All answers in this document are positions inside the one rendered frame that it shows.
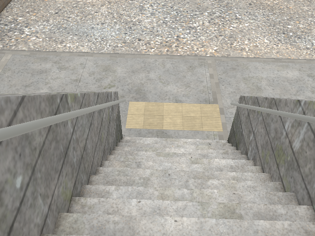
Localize stairs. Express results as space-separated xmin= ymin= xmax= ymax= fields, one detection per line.
xmin=40 ymin=137 xmax=315 ymax=236

